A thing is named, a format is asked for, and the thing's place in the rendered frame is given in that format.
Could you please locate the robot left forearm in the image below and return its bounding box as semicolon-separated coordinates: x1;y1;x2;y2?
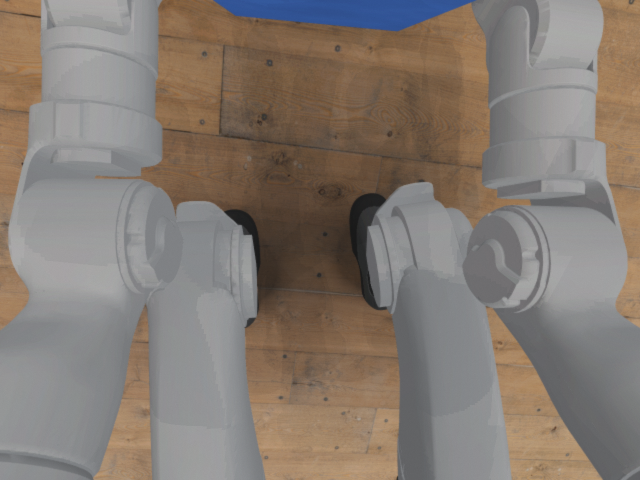
8;0;162;277

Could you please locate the right robot thigh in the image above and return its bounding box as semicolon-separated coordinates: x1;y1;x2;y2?
366;200;512;480

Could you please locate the robot right foot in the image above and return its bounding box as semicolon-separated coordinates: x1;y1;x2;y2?
350;193;387;310

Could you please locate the robot right upper arm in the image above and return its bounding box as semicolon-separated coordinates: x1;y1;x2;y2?
462;205;640;480

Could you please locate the robot right forearm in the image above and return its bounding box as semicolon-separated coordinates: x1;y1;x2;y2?
471;0;624;240

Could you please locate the robot left upper arm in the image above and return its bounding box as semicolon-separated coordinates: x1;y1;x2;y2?
0;178;183;480

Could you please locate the carton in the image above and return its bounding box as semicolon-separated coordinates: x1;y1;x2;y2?
213;0;476;31

